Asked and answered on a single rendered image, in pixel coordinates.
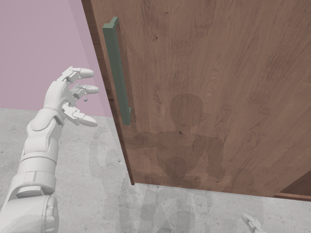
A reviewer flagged left robot hand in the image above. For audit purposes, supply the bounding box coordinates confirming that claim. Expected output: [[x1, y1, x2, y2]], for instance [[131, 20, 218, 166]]
[[43, 67, 99, 127]]

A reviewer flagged right robot hand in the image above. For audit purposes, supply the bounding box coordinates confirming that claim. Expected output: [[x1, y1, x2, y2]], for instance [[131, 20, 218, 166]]
[[241, 213, 267, 233]]

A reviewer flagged left robot forearm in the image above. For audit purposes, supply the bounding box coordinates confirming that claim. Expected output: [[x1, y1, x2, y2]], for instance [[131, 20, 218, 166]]
[[0, 108, 65, 218]]

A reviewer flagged handle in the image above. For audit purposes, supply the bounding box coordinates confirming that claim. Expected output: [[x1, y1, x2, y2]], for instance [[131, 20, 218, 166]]
[[102, 17, 132, 125]]

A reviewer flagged wardrobe door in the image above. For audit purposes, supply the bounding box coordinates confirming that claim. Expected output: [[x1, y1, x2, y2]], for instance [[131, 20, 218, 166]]
[[91, 0, 311, 198], [279, 170, 311, 196]]

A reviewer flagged robot left upper arm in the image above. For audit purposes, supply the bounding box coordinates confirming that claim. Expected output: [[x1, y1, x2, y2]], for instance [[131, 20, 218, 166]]
[[0, 195, 59, 233]]

